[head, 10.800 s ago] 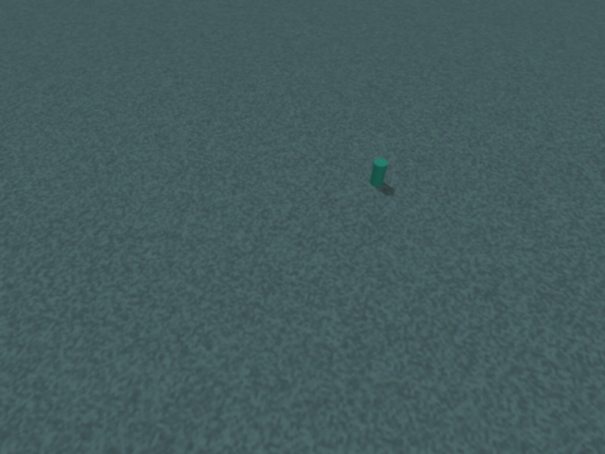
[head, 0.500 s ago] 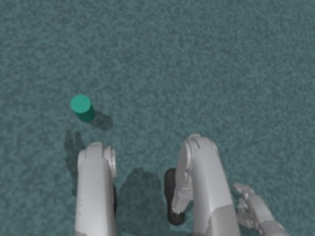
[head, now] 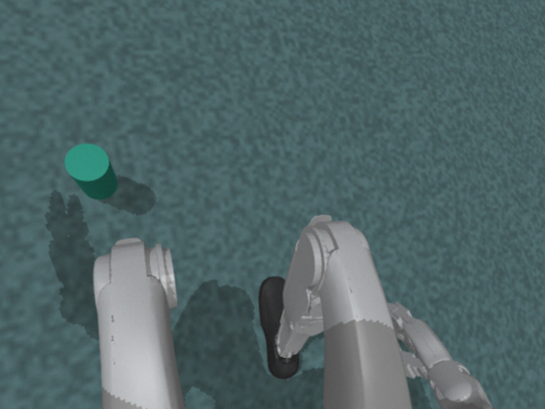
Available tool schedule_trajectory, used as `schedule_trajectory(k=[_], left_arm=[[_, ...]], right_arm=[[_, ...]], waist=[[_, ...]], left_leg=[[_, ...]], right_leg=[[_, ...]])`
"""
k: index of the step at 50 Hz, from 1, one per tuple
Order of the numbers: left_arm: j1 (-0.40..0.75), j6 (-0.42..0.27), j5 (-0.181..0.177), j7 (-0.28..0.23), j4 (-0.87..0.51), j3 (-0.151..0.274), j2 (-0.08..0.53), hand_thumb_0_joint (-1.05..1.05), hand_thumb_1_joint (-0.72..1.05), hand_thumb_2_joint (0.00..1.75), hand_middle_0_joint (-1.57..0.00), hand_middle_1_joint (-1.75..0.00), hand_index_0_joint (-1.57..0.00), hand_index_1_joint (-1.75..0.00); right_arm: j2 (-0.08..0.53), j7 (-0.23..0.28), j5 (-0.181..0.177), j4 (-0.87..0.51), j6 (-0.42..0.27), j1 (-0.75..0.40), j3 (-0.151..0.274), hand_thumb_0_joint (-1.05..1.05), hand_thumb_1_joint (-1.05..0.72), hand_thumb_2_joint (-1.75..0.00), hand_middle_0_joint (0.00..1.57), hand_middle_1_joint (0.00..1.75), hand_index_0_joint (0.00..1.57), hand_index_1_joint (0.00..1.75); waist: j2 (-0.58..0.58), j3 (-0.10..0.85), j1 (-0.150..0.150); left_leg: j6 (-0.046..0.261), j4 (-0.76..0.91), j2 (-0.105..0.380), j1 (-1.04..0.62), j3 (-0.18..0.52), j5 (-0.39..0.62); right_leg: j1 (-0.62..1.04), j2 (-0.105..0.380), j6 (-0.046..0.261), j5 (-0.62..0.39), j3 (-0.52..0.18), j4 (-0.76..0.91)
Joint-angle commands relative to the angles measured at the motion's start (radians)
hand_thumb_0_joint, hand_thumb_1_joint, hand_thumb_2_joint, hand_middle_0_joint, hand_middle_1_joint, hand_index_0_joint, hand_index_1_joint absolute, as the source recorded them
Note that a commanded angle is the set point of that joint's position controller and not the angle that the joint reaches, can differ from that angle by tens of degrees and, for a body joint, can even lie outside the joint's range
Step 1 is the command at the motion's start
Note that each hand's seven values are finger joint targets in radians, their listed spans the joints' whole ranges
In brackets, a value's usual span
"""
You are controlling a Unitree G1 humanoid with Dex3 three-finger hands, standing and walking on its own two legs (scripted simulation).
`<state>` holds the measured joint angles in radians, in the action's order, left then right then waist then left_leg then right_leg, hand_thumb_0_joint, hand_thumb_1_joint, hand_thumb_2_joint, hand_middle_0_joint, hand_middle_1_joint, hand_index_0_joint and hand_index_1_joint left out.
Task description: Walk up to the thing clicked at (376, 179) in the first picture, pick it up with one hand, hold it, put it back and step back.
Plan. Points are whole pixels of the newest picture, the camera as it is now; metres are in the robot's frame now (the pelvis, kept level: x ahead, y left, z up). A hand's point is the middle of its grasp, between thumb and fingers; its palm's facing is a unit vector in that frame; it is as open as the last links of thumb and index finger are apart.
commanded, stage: approach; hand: left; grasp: from the side
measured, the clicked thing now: (94, 174) +0.48 +0.23 -0.28
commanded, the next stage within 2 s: close in in 0.18 s
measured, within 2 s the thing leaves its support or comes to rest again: neither
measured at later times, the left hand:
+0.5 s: hand (57, 180) +0.44 +0.27 -0.20, palm faces +0.10 -0.99 +0.05, open 17.6 cm
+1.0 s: hand (90, 179) +0.45 +0.23 -0.22, palm faces +0.14 -0.99 +0.02, open 17.5 cm
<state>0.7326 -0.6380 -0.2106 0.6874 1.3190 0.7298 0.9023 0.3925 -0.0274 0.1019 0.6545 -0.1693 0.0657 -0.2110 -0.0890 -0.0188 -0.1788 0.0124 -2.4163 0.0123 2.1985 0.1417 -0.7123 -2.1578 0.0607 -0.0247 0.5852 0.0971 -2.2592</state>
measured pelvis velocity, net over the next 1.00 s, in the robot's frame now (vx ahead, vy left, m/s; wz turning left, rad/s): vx -0.02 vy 0.02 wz -0.13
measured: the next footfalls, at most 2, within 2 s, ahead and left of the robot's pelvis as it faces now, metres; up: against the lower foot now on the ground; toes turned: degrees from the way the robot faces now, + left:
none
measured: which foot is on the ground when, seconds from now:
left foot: down 0.00-1.00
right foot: down 0.00-1.00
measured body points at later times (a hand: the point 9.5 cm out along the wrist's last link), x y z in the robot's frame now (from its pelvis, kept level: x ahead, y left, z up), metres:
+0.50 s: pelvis -0.01 +0.01 -0.05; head +0.24 +0.16 +0.29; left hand +0.43 +0.32 -0.20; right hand +0.14 -0.25 -0.09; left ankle +0.08 +0.12 -0.31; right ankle +0.13 -0.13 -0.31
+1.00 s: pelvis -0.02 +0.02 -0.05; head +0.22 +0.18 +0.28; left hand +0.44 +0.28 -0.22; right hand +0.09 -0.25 -0.07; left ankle +0.08 +0.12 -0.31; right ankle +0.13 -0.13 -0.31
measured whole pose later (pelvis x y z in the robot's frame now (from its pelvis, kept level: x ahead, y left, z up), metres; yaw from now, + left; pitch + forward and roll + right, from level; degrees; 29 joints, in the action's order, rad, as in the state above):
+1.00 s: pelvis -0.02 +0.02 -0.05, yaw -8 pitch +11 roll -19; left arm 0.70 -1.15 -0.07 0.09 1.55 0.49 0.86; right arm 0.41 -0.13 0.37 0.54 -0.01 -0.13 -0.54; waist -0.27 -0.32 -0.31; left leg 0.03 -2.66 0.01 2.19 0.35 -0.71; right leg -2.05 0.00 -0.08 0.50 0.25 -2.32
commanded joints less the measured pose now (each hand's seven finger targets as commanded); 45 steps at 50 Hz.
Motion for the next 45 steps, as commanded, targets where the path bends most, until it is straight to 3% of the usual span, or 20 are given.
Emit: schedule_trajectory(k=[1, 4, 5, 6, 7, 8, 10, 13, 15, 17, 21, 22, 25, 27, 28, 30, 37, 42, 45], left_arm=[[0.189, -0.124, -0.001, -0.033, -0.141, 0.022, 0.310, 0.00, -0.52, 0.08, -0.05, -0.08, -0.03, -0.09], [0.210, -0.180, 0.010, -0.056, -0.166, 0.024, 0.335, 0.00, -0.52, 0.09, -0.05, -0.08, -0.03, -0.10], [0.204, -0.202, 0.008, -0.064, -0.191, 0.039, 0.348, 0.00, -0.52, 0.08, -0.05, -0.08, -0.03, -0.10], [0.183, -0.214, 0.009, -0.072, -0.172, 0.030, 0.332, 0.00, -0.53, 0.08, -0.05, -0.08, -0.03, -0.10], [0.154, -0.226, 0.009, -0.078, -0.153, -0.003, 0.277, 0.00, -0.54, 0.08, -0.05, -0.09, -0.03, -0.10], [0.170, -0.240, 0.011, -0.089, -0.153, -0.002, 0.282, 0.00, -0.54, 0.09, -0.05, -0.09, -0.03, -0.11], [0.200, -0.274, 0.015, -0.117, -0.167, -0.004, 0.297, 0.00, -0.54, 0.08, -0.05, -0.09, -0.04, -0.10], [0.183, -0.314, 0.022, -0.145, -0.090, -0.082, 0.189, 0.00, -0.56, 0.07, -0.06, -0.10, -0.04, -0.10], [0.172, -0.343, 0.026, -0.173, -0.032, -0.094, 0.189, 0.00, -0.61, 0.01, -0.07, -0.06, -0.06, -0.06], [0.183, -0.380, 0.028, -0.205, -0.032, -0.082, 0.227, 0.00, -0.61, 0.00, -0.07, -0.06, -0.07, -0.06], [0.175, -0.436, 0.029, -0.270, 0.018, -0.084, 0.209, 0.00, -0.61, 0.00, -0.07, -0.07, -0.07, -0.07], [0.156, -0.443, 0.032, -0.285, 0.042, -0.096, 0.184, 0.00, -0.61, 0.00, -0.07, -0.07, -0.07, -0.07], [0.154, -0.472, 0.061, -0.345, 0.033, -0.089, 0.210, 0.00, -0.61, 0.00, -0.07, -0.07, -0.07, -0.07], [0.180, -0.485, 0.078, -0.374, 0.032, -0.127, 0.177, 0.00, -0.61, 0.01, -0.06, -0.07, -0.06, -0.07], [0.158, -0.486, 0.084, -0.389, 0.041, -0.122, 0.178, 0.00, -0.61, 0.01, -0.06, -0.07, -0.06, -0.06], [0.173, -0.491, 0.090, -0.409, 0.043, -0.157, 0.154, 0.00, -0.61, 0.02, -0.06, -0.07, -0.06, -0.06], [0.173, -0.525, 0.100, -0.493, 0.071, -0.206, 0.116, 0.00, -0.58, 0.03, -0.05, -0.06, -0.05, -0.06], [0.181, -0.557, 0.116, -0.552, 0.093, -0.230, 0.126, 0.00, -0.57, 0.08, -0.05, -0.08, -0.05, -0.08], [0.176, -0.570, 0.129, -0.591, 0.105, -0.232, 0.122, 0.00, -0.54, 0.10, -0.04, -0.09, -0.04, -0.08]], right_arm=[[0.284, 0.003, 0.028, -0.049, 0.003, 0.079, 0.060, 0.00, -0.91, -0.90, 0.20, 0.30, 0.20, 0.30], [0.299, -0.004, 0.055, -0.045, 0.024, 0.054, 0.027, 0.00, -0.91, -0.91, 0.20, 0.30, 0.20, 0.30], [0.303, -0.005, 0.066, -0.042, 0.031, 0.041, 0.021, 0.00, -0.92, -0.91, 0.20, 0.30, 0.20, 0.30], [0.306, -0.007, 0.075, -0.046, 0.037, 0.029, 0.012, 0.00, -0.92, -0.91, 0.20, 0.30, 0.20, 0.30], [0.308, -0.010, 0.082, -0.049, 0.044, 0.018, 0.004, 0.00, -0.93, -0.91, 0.20, 0.30, 0.20, 0.30], [0.311, -0.012, 0.092, -0.041, 0.049, 0.011, -0.008, 0.00, -0.93, -0.91, 0.20, 0.30, 0.20, 0.30], [0.320, -0.012, 0.107, -0.040, 0.060, -0.012, -0.022, 0.00, -0.93, -0.91, 0.20, 0.30, 0.20, 0.30], [0.322, -0.021, 0.129, -0.039, 0.071, -0.048, -0.049, 0.00, -0.94, -0.91, 0.20, 0.30, 0.20, 0.30], [0.330, -0.024, 0.138, -0.048, 0.076, -0.073, -0.075, 0.00, -0.94, -0.91, 0.20, 0.30, 0.20, 0.30], [0.338, -0.029, 0.151, -0.055, 0.083, -0.085, -0.095, 0.00, -0.95, -0.91, 0.20, 0.30, 0.20, 0.30], [0.343, -0.042, 0.178, -0.078, 0.097, -0.115, -0.139, 0.00, -0.95, -0.91, 0.20, 0.30, 0.20, 0.30], [0.344, -0.045, 0.186, -0.076, 0.101, -0.122, -0.145, 0.00, -0.95, -0.91, 0.20, 0.30, 0.20, 0.30], [0.364, -0.051, 0.202, -0.096, 0.113, -0.151, -0.154, 0.00, -0.94, -0.91, 0.20, 0.30, 0.20, 0.30], [0.365, -0.057, 0.212, -0.104, 0.120, -0.159, -0.162, 0.00, -0.94, -0.91, 0.20, 0.30, 0.20, 0.30], [0.370, -0.058, 0.215, -0.099, 0.124, -0.155, -0.160, 0.00, -0.94, -0.91, 0.20, 0.30, 0.20, 0.30], [0.369, -0.063, 0.222, -0.108, 0.130, -0.162, -0.169, 0.00, -0.94, -0.91, 0.20, 0.30, 0.20, 0.30], [0.378, -0.072, 0.247, -0.120, 0.149, -0.170, -0.181, 0.00, -0.93, -0.91, 0.20, 0.30, 0.20, 0.30], [0.375, -0.079, 0.260, -0.126, 0.159, -0.183, -0.196, 0.00, -0.92, -0.91, 0.20, 0.30, 0.20, 0.30], [0.375, -0.084, 0.268, -0.127, 0.164, -0.181, -0.200, 0.00, -0.92, -0.91, 0.20, 0.30, 0.20, 0.30]], waist=[[0.363, 0.576, -0.006], [0.417, 0.591, -0.029], [0.441, 0.606, -0.021], [0.456, 0.602, -0.032], [0.447, 0.583, -0.046], [0.477, 0.577, -0.051], [0.482, 0.556, -0.067], [0.460, 0.482, -0.109], [0.404, 0.436, -0.126], [0.398, 0.436, -0.131], [0.389, 0.422, -0.152], [0.390, 0.410, -0.152], [0.419, 0.360, -0.155], [0.422, 0.328, -0.183], [0.427, 0.312, -0.183], [0.416, 0.295, -0.200], [0.378, 0.236, -0.228], [0.360, 0.205, -0.231], [0.362, 0.213, -0.231]], left_leg=[[-0.012, 0.296, 0.008, -0.450, -0.023, 0.133], [-0.023, 0.265, 0.015, -0.496, -0.011, 0.200], [-0.028, 0.254, 0.018, -0.514, -0.007, 0.221], [-0.032, 0.247, 0.018, -0.524, -0.002, 0.232], [-0.036, 0.243, 0.020, -0.530, 0.008, 0.239], [-0.042, 0.235, 0.022, -0.543, 0.015, 0.267], [-0.044, 0.216, 0.027, -0.538, 0.026, 0.262], [-0.044, 0.193, 0.031, -0.502, 0.038, 0.225], [-0.039, 0.181, 0.032, -0.454, 0.051, 0.191], [-0.036, 0.160, 0.032, -0.439, 0.053, 0.198], [-0.038, 0.139, 0.034, -0.429, 0.068, 0.217], [-0.042, 0.139, 0.036, -0.439, 0.074, 0.222], [-0.050, 0.155, 0.042, -0.440, 0.095, 0.189], [-0.048, 0.157, 0.042, -0.421, 0.100, 0.150], [-0.050, 0.161, 0.044, -0.427, 0.107, 0.148], [-0.046, 0.156, 0.042, -0.403, 0.111, 0.123], [-0.042, 0.165, 0.044, -0.377, 0.149, 0.057], [-0.035, 0.161, 0.042, -0.341, 0.153, 0.013], [-0.037, 0.157, 0.042, -0.355, 0.155, 0.036]], right_leg=[[0.286, -0.045, 0.055, -0.056, 0.074, 0.133], [0.304, -0.049, 0.056, -0.104, 0.090, 0.105], [0.309, -0.051, 0.056, -0.117, 0.094, 0.093], [0.309, -0.052, 0.056, -0.122, 0.101, 0.084], [0.300, -0.053, 0.056, -0.129, 0.110, 0.077], [0.302, -0.054, 0.057, -0.147, 0.116, 0.065], [0.288, -0.059, 0.056, -0.144, 0.127, 0.057], [0.281, -0.064, 0.051, -0.136, 0.145, 0.052], [0.293, -0.069, 0.045, -0.124, 0.161, 0.052], [0.336, -0.075, 0.041, -0.145, 0.167, 0.048], [0.391, -0.087, 0.034, -0.176, 0.189, 0.044], [0.384, -0.089, 0.034, -0.176, 0.194, 0.044], [0.361, -0.089, 0.032, -0.157, 0.212, 0.035], [0.356, -0.091, 0.029, -0.143, 0.219, 0.042], [0.352, -0.091, 0.028, -0.144, 0.223, 0.038], [0.351, -0.095, 0.025, -0.135, 0.229, 0.046], [0.334, -0.099, 0.017, -0.108, 0.246, 0.044], [0.336, -0.105, 0.015, -0.086, 0.248, 0.051], [0.348, -0.108, 0.015, -0.111, 0.248, 0.052]])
